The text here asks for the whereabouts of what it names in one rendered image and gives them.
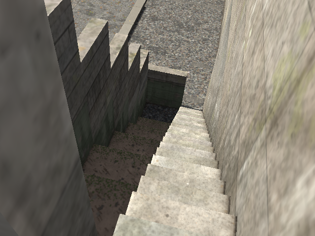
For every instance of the stairs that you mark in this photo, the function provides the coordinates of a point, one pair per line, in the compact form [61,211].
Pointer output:
[182,193]

